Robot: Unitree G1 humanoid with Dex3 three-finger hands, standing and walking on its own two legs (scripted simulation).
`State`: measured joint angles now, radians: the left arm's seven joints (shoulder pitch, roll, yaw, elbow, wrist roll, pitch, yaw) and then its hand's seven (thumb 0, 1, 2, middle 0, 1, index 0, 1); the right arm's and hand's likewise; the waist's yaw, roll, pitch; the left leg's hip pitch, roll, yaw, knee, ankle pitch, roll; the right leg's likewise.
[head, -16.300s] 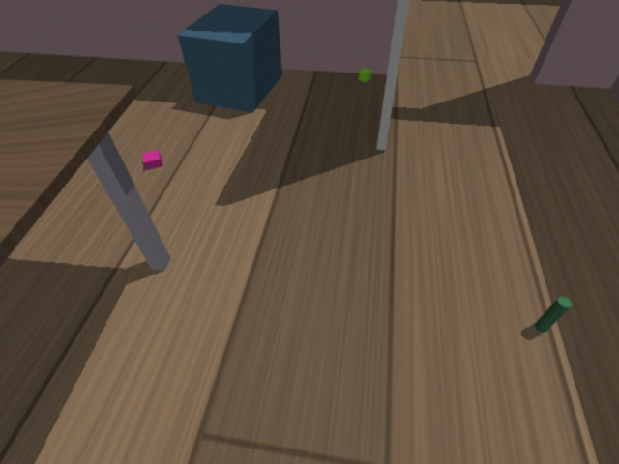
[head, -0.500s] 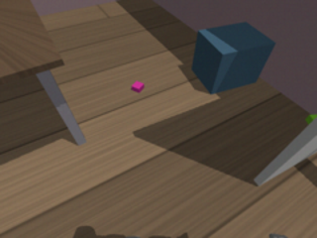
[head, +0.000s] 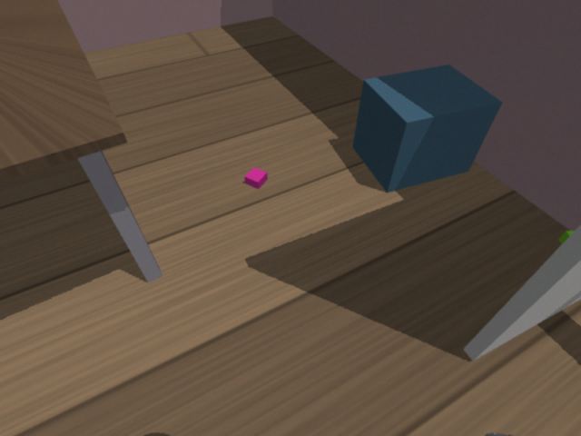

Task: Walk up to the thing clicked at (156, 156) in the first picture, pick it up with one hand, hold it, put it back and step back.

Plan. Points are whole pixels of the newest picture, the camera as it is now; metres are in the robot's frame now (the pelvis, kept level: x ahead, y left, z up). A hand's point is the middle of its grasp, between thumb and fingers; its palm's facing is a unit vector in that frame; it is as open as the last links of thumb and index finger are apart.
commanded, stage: stand
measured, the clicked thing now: (256, 178) +1.42 +0.21 -0.76
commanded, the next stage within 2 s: none
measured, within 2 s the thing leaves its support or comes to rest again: neither
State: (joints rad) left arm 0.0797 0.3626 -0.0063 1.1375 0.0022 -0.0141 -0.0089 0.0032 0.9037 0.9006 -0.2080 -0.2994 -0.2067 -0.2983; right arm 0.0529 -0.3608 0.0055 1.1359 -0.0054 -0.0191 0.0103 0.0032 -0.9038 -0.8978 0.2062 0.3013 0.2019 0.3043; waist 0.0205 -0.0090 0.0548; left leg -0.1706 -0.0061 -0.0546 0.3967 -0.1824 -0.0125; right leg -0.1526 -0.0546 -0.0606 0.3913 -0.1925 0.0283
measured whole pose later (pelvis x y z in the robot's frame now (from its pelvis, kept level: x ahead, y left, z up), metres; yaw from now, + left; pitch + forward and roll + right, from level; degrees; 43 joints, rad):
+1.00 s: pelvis +0.02 -0.02 +0.00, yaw -1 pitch -2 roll +0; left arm 0.08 0.35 0.00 1.14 0.00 -0.01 0.00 0.00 0.90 0.90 -0.21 -0.30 -0.21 -0.30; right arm 0.08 -0.36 0.01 1.15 -0.01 -0.01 0.01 0.00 -0.90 -0.90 0.21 0.30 0.20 0.30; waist 0.01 0.00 0.05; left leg -0.12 0.03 -0.04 0.32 -0.17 -0.04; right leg -0.11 -0.02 -0.05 0.32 -0.18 0.01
